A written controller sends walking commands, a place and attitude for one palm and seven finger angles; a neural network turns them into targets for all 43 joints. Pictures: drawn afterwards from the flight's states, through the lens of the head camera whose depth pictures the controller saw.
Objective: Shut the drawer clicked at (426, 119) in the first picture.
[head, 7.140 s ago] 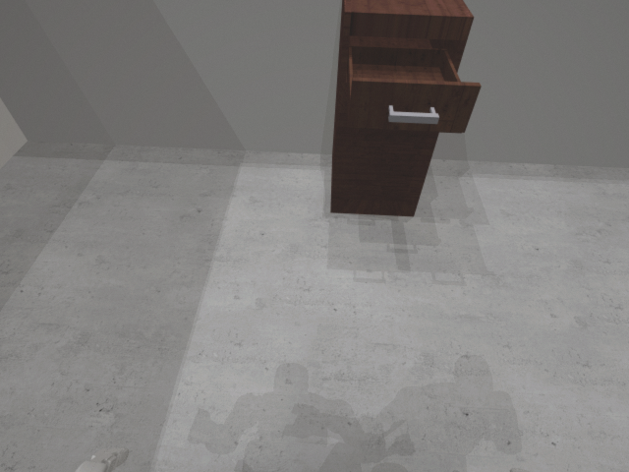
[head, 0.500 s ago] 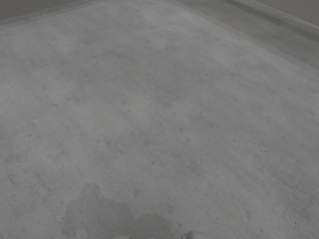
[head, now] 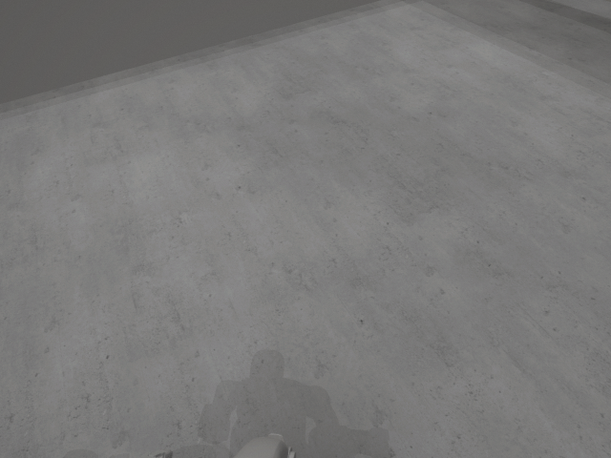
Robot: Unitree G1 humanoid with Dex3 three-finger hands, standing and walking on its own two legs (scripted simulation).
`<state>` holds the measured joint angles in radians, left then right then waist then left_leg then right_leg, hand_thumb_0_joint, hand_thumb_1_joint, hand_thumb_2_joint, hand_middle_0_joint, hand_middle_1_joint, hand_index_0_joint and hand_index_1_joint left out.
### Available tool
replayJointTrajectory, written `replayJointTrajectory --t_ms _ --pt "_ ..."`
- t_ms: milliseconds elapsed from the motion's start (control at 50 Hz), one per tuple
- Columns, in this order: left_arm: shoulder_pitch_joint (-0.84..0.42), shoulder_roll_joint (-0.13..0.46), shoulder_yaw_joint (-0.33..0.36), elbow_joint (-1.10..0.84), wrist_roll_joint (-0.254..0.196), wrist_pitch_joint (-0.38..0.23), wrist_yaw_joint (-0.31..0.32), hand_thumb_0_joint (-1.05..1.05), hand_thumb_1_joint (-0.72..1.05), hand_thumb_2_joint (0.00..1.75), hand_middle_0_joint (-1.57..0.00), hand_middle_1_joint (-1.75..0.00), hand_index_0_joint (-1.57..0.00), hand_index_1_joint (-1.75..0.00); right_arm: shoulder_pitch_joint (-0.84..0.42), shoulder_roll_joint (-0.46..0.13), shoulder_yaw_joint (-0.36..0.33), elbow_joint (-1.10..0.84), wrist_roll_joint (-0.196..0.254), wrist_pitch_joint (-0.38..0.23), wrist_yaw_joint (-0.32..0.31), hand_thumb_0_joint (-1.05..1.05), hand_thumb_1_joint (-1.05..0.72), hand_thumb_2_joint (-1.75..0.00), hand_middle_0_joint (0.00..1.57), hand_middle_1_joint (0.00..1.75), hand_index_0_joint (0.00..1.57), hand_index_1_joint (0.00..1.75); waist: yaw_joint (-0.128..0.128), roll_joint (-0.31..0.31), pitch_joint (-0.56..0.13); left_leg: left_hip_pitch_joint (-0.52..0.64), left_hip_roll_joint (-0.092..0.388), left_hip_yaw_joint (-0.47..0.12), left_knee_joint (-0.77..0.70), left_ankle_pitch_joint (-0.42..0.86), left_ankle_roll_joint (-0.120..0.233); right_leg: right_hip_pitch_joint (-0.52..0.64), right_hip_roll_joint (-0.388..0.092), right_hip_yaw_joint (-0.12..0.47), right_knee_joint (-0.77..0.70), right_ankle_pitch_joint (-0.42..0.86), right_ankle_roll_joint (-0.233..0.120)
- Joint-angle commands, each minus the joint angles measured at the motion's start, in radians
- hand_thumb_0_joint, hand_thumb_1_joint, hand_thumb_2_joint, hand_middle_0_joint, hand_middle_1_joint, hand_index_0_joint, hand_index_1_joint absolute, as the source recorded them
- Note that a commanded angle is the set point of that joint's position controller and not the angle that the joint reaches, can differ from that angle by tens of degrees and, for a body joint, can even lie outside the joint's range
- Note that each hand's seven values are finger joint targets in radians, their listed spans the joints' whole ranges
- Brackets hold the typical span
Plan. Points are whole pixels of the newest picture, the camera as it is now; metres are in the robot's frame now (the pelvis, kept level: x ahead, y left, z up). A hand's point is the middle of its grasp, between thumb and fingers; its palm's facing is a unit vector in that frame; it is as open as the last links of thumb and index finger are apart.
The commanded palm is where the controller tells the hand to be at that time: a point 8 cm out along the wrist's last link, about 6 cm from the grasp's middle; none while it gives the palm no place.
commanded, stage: turn to face it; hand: left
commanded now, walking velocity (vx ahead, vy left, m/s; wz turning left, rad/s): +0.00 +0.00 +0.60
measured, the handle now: out of the picture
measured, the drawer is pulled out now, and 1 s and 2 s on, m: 0.29 0.29 0.29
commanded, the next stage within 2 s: none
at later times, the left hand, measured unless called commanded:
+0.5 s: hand out of the picture -0.03 +0.27 -0.18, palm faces +0.34 -0.91 -0.25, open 7.4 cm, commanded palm none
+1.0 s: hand out of the picture +0.00 +0.23 -0.13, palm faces +0.55 -0.78 -0.29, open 7.3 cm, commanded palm none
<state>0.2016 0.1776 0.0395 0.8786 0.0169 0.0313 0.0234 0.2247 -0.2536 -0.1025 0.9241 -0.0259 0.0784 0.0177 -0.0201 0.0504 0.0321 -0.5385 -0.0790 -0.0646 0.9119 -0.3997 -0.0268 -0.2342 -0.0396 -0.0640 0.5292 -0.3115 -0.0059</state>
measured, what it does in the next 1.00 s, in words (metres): steps on the spot, turning left: left foot, then right foot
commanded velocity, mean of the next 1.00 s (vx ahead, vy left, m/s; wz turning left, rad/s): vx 0.00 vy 0.00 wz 0.60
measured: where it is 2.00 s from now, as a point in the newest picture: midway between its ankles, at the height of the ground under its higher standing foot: outside the picture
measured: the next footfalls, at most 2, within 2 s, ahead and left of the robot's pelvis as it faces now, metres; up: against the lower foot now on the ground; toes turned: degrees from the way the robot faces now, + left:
left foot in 0.36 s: +0.01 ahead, +0.15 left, +0.00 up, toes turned +20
right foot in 0.84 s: +0.10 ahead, -0.06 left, +0.00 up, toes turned +28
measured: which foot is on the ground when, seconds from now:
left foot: up 0.00-0.34, down 0.36-0.84, up 0.86-1.00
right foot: down 0.00-0.36, up 0.38-0.82, down 0.84-1.00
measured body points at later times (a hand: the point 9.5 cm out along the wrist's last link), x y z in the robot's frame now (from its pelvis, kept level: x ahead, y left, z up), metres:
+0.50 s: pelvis -0.01 +0.05 -0.01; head +0.03 +0.09 +0.44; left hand -0.05 +0.32 -0.16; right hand +0.19 -0.16 -0.12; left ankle -0.03 +0.14 -0.74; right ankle -0.01 -0.11 -0.66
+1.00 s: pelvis +0.01 +0.00 +0.00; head +0.05 -0.02 +0.45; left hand -0.03 +0.27 -0.11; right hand +0.19 -0.20 -0.16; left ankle -0.09 +0.11 -0.64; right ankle +0.07 -0.08 -0.74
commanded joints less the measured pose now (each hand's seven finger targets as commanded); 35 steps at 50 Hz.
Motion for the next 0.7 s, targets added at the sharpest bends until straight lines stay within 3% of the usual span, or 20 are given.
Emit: replayJointTrajectory --t_ms 0,60,140,180,240,280,300,320,340,360,380,400,440,480,600,680 --pt "-0.070 0.166 0.042 -0.090 -0.001 -0.044 0.012 0.00 0.90 0.90 -0.20 -0.30 -0.20 -0.30 0.005 -0.080 -0.022 -0.068 -0.001 -0.022 0.012 0.00 -0.90 -0.90 0.20 0.30 0.20 0.30 -0.028 -0.201 0.034 -0.086 0.094 0.033 0.304 0.059 -0.040 0.007 -0.254 0.118 -0.246 0.201 -0.068" --pt "0.022 0.174 0.040 -0.061 0.002 -0.047 0.012 0.00 0.90 0.90 -0.20 -0.30 -0.20 -0.30 -0.035 -0.065 -0.014 -0.074 0.004 -0.019 0.016 0.00 -0.90 -0.90 0.20 0.30 0.20 0.30 0.011 -0.213 0.016 -0.092 0.105 0.062 0.262 0.070 -0.057 0.094 -0.254 0.067 -0.222 0.291 -0.068" --pt "0.108 0.202 0.048 -0.029 0.009 -0.043 0.011 0.00 0.90 0.90 -0.20 -0.30 -0.20 -0.30 -0.125 -0.060 -0.002 -0.095 0.007 -0.020 0.015 0.00 -0.90 -0.90 0.20 0.30 0.20 0.30 0.059 -0.241 -0.009 -0.076 0.120 0.098 0.115 -0.002 -0.067 0.199 -0.297 0.043 -0.181 0.442 -0.092" --pt "0.116 0.223 0.055 -0.024 0.013 -0.040 0.011 0.00 0.90 0.90 -0.20 -0.30 -0.20 -0.30 -0.153 -0.054 0.009 -0.102 0.010 -0.025 0.015 0.00 -0.90 -0.90 0.20 0.30 0.20 0.30 0.069 -0.256 -0.021 -0.027 0.126 0.125 0.001 -0.027 -0.063 0.209 -0.314 0.018 -0.148 0.518 -0.103" --pt "0.115 0.249 0.066 -0.018 0.016 -0.031 0.008 0.00 0.90 0.90 -0.20 -0.30 -0.20 -0.30 -0.157 -0.045 0.020 -0.106 0.016 -0.038 0.015 0.00 -0.90 -0.90 0.20 0.30 0.20 0.30 0.081 -0.286 -0.045 0.085 0.108 0.175 -0.165 -0.039 -0.041 0.207 -0.326 -0.018 -0.085 0.591 -0.092" --pt "0.102 0.257 0.070 -0.015 0.012 -0.027 0.006 0.00 0.90 0.90 -0.20 -0.30 -0.20 -0.30 -0.104 -0.060 0.017 -0.097 0.015 -0.045 0.010 0.00 -0.90 -0.90 0.20 0.30 0.20 0.30 0.053 -0.276 -0.072 0.194 0.091 0.197 -0.320 0.058 -0.027 0.181 -0.318 -0.063 -0.008 0.590 -0.058" --pt "0.091 0.254 0.071 -0.017 0.004 -0.024 0.003 0.00 0.90 0.90 -0.20 -0.30 -0.20 -0.30 -0.055 -0.084 0.009 -0.087 0.012 -0.050 0.009 0.00 -0.90 -0.90 0.20 0.30 0.20 0.30 0.024 -0.237 -0.096 0.300 0.087 0.188 -0.436 0.175 -0.016 0.133 -0.297 -0.101 0.079 0.546 -0.020" --pt "0.088 0.228 0.069 -0.029 -0.005 -0.022 -0.001 0.00 0.90 0.90 -0.20 -0.30 -0.20 -0.30 0.026 -0.156 -0.009 -0.068 0.008 -0.062 0.006 0.00 -0.90 -0.90 0.20 0.30 0.20 0.30 -0.023 -0.073 -0.171 0.513 0.177 0.068 -0.507 0.406 0.029 -0.018 -0.254 -0.130 0.271 0.393 0.033" --pt "0.048 0.157 0.049 -0.078 -0.010 -0.022 -0.010 0.00 0.90 0.90 -0.20 -0.30 -0.20 -0.30 0.102 -0.272 -0.039 -0.063 0.009 -0.069 -0.001 0.00 -0.90 -0.90 0.20 0.30 0.20 0.30 -0.067 0.253 -0.194 0.689 0.458 -0.285 -0.501 0.863 0.150 -0.341 -0.109 -0.127 0.496 -0.276 0.113" --pt "-0.019 0.157 0.042 -0.101 -0.002 -0.010 -0.001 0.00 0.90 0.90 -0.20 -0.30 -0.20 -0.30 0.168 -0.288 -0.041 -0.031 0.018 -0.060 -0.007 0.00 -0.90 -0.90 0.20 0.30 0.20 0.30 -0.091 0.193 -0.206 0.651 0.511 -0.297 -0.482 1.037 0.237 -0.375 -0.095 -0.011 0.610 -0.369 0.106" --pt "-0.028 0.159 0.045 -0.096 0.002 -0.002 0.002 0.00 0.90 0.90 -0.20 -0.30 -0.20 -0.30 0.133 -0.254 -0.031 -0.028 0.014 -0.062 -0.016 0.00 -0.90 -0.90 0.20 0.30 0.20 0.30 -0.069 0.141 -0.168 0.601 0.478 -0.226 -0.493 0.935 0.239 -0.387 -0.115 0.021 0.657 -0.306 0.100" --pt "-0.050 0.154 0.049 -0.083 -0.001 -0.003 0.002 0.00 0.90 0.90 -0.20 -0.30 -0.20 -0.30 0.086 -0.227 -0.025 -0.042 0.010 -0.066 -0.025 0.00 -0.90 -0.90 0.20 0.30 0.20 0.30 -0.064 0.184 -0.129 0.537 0.421 -0.224 -0.502 0.866 0.223 -0.390 -0.110 0.040 0.676 -0.246 0.104" --pt "-0.021 0.167 0.054 -0.054 -0.002 -0.004 -0.008 0.00 0.90 0.90 -0.20 -0.30 -0.20 -0.30 -0.027 -0.179 -0.005 -0.075 0.008 -0.069 -0.030 0.00 -0.90 -0.90 0.20 0.30 0.20 0.30 -0.012 0.147 -0.088 0.448 0.345 -0.145 -0.519 0.748 0.184 -0.351 -0.103 0.062 0.670 -0.135 0.109" --pt "0.000 0.164 0.054 -0.042 -0.001 -0.002 -0.011 0.00 0.90 0.90 -0.20 -0.30 -0.20 -0.30 -0.042 -0.171 -0.002 -0.083 0.008 -0.074 -0.030 0.00 -0.90 -0.90 0.20 0.30 0.20 0.30 0.002 0.105 -0.086 0.438 0.306 -0.129 -0.531 0.725 0.171 -0.326 -0.080 0.057 0.639 -0.092 0.114" --pt "-0.060 0.152 0.050 -0.077 -0.004 0.003 -0.005 0.00 0.90 0.90 -0.20 -0.30 -0.20 -0.30 -0.009 -0.181 -0.010 -0.080 0.004 -0.066 -0.025 0.00 -0.90 -0.90 0.20 0.30 0.20 0.30 -0.013 0.074 -0.065 0.403 0.306 -0.234 -0.562 0.546 0.202 -0.293 -0.046 0.070 0.472 -0.095 0.121" --pt "-0.092 0.141 0.045 -0.105 -0.007 -0.005 -0.002 0.00 0.90 0.90 -0.20 -0.30 -0.20 -0.30 0.000 -0.183 -0.017 -0.079 0.000 -0.060 -0.023 0.00 -0.90 -0.90 0.20 0.30 0.20 0.30 -0.017 0.090 -0.070 0.381 0.288 -0.296 -0.539 0.550 0.204 -0.222 -0.009 0.068 0.325 -0.114 0.109"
